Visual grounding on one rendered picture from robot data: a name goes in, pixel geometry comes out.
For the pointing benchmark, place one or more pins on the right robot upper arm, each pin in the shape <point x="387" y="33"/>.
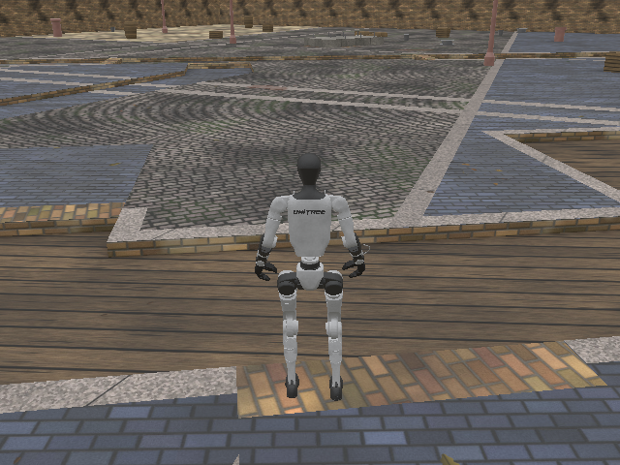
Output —
<point x="339" y="204"/>

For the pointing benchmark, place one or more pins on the robot left hand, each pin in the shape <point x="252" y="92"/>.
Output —
<point x="267" y="266"/>

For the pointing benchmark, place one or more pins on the humanoid robot torso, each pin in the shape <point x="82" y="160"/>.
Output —
<point x="309" y="230"/>

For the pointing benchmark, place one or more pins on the robot right forearm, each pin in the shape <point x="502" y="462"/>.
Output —
<point x="356" y="252"/>

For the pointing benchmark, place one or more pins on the robot right hand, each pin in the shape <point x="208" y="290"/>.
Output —
<point x="360" y="268"/>

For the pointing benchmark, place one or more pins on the robot left forearm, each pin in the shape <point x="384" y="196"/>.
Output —
<point x="263" y="253"/>

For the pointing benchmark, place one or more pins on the left robot shin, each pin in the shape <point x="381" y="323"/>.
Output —
<point x="290" y="352"/>

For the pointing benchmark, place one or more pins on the left robot upper arm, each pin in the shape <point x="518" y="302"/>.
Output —
<point x="278" y="205"/>

